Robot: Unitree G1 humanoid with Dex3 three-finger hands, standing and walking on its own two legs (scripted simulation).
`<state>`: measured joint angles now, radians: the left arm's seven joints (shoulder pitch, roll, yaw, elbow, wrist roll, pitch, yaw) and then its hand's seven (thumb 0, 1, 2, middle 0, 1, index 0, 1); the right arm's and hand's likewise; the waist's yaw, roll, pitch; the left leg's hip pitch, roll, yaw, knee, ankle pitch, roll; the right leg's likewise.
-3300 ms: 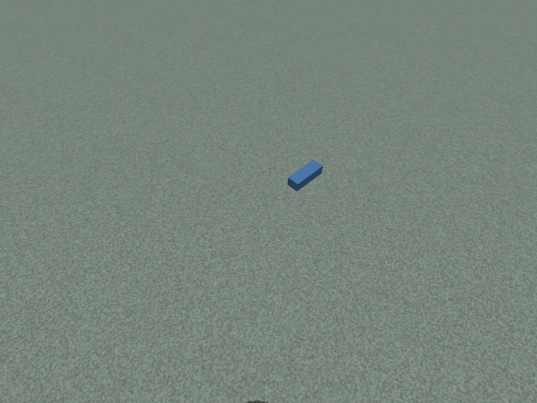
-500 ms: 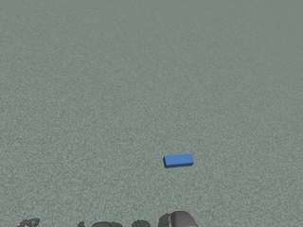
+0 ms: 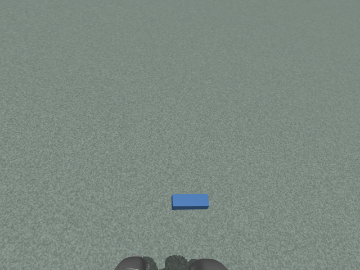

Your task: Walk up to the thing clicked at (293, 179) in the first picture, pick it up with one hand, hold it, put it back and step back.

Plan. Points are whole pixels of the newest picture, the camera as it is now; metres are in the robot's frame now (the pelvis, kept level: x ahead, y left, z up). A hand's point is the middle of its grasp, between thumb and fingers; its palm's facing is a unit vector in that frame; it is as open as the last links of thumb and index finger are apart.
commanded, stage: walk up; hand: left
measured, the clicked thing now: (189, 201) +0.54 -0.11 -0.72
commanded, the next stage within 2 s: none
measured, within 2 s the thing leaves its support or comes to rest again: neither
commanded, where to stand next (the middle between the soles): +0.17 -0.40 m, yaw +4 degrees
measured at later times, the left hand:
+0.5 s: hand out of the picture +0.11 +0.05 -0.15, palm faces -0.01 -0.93 -0.35, open 7.4 cm
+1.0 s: hand out of the picture +0.15 -0.16 -0.17, palm faces +0.00 -0.92 -0.40, open 7.4 cm
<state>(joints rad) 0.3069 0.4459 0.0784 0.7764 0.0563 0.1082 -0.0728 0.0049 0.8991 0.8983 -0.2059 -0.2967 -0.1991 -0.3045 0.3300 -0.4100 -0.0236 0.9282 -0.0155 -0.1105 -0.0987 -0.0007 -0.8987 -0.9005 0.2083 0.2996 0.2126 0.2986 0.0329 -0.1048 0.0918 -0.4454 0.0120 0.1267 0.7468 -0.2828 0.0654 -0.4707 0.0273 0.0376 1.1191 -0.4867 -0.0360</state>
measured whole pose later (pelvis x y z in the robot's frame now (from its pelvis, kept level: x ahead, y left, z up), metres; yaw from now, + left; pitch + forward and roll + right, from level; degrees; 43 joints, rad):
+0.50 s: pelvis +0.05 -0.23 -0.01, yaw +1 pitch -1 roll +0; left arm 0.26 0.42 0.08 0.78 0.06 0.08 -0.08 0.00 0.90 0.90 -0.21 -0.30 -0.20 -0.30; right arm 0.30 -0.49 -0.06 0.99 -0.01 -0.08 -0.11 0.00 -0.90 -0.90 0.20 0.30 0.21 0.30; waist 0.04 -0.02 0.08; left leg -0.56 0.04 0.07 1.04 -0.50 0.05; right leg -0.41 -0.03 -0.05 0.86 -0.43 -0.02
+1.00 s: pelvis +0.06 -0.45 -0.03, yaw +1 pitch -2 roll -1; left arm 0.22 0.44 0.08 0.83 0.03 0.05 -0.04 0.00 0.90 0.90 -0.20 -0.30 -0.20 -0.30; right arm 0.27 -0.54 -0.09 0.94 -0.03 -0.01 -0.08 0.00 -0.90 -0.90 0.20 0.30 0.21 0.30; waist 0.00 -0.02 0.08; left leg -0.63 0.09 -0.15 1.20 -0.51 0.03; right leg -0.48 -0.04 0.03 1.01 -0.50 0.05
